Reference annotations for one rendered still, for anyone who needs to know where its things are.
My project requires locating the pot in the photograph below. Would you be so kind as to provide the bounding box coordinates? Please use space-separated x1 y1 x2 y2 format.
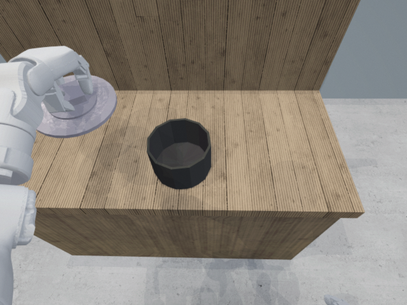
147 118 211 189

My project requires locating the lid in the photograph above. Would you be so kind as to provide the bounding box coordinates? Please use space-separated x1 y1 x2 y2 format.
36 75 117 138

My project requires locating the table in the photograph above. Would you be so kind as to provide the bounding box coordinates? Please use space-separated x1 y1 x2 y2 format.
0 0 365 260

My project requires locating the robot left forearm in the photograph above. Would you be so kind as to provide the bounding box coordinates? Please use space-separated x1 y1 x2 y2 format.
0 55 54 186

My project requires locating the left robot upper arm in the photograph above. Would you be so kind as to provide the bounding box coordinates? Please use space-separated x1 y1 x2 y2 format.
0 184 37 305

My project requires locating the knob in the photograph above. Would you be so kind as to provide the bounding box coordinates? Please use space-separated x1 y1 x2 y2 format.
58 80 87 106

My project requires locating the robot left hand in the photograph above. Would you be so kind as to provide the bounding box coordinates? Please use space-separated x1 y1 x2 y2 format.
19 46 93 113

